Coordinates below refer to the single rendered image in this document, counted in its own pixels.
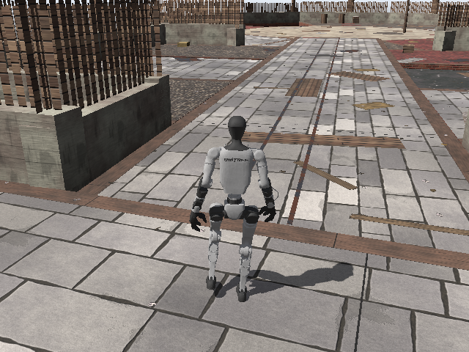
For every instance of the robot right forearm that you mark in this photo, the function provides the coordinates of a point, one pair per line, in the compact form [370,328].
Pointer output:
[268,195]

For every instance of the robot left upper arm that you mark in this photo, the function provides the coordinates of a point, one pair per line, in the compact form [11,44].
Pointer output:
[209,166]

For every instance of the humanoid robot head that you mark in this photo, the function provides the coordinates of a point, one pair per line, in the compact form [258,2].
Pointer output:
[236,125]

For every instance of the humanoid robot torso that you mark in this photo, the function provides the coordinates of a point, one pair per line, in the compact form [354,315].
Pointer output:
[235,177]

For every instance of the left robot hand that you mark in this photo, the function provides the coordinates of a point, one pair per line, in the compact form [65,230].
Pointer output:
[193,220]

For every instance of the robot right upper arm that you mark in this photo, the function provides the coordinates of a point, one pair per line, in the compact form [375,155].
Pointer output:
[259,156]

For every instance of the robot left forearm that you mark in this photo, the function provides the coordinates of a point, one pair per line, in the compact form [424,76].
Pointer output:
[199,199]

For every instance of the right robot hand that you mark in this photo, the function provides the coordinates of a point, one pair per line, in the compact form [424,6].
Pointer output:
[266,210]

